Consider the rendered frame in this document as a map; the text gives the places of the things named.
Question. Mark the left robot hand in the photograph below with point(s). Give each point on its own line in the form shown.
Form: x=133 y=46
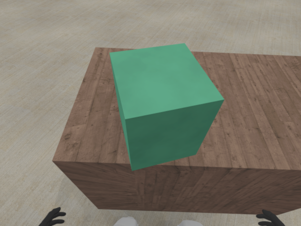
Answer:
x=47 y=221

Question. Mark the carton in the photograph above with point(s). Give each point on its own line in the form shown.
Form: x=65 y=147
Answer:
x=167 y=103

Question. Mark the pedestal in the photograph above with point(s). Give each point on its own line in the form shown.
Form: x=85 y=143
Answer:
x=249 y=160

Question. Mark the right robot hand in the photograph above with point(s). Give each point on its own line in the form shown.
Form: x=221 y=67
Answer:
x=271 y=217

